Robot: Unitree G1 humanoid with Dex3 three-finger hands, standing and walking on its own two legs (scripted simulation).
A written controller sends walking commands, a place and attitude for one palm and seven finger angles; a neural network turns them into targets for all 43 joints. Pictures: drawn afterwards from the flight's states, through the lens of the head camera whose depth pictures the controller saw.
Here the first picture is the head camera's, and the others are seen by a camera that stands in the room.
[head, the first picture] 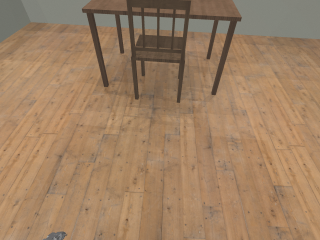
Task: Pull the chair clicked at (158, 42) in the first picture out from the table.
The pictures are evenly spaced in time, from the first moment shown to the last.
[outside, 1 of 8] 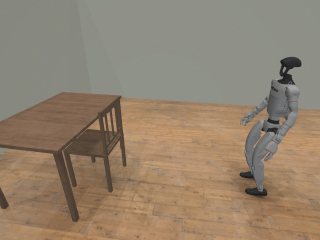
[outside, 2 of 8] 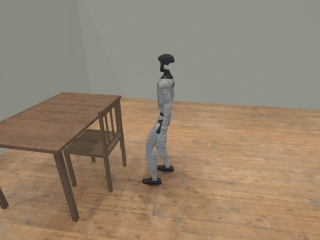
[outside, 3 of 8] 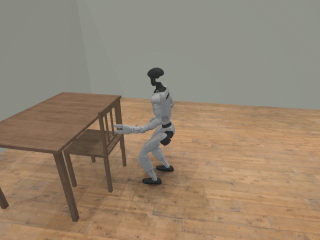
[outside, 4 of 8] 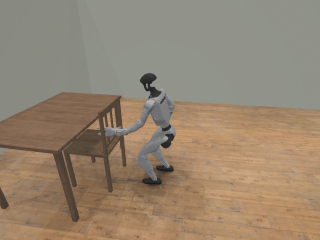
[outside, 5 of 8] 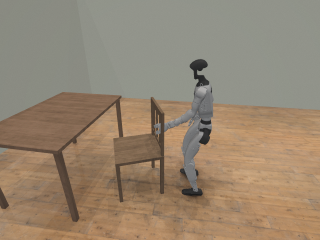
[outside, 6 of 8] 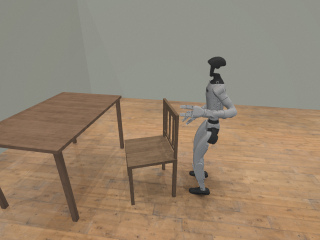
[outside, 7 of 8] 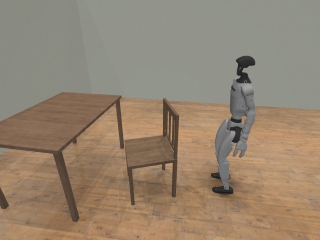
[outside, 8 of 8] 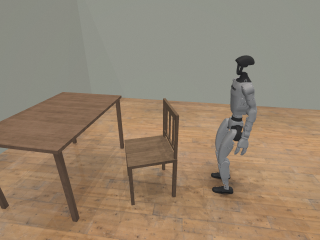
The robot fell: no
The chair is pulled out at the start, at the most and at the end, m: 0.00 0.57 0.57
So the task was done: yes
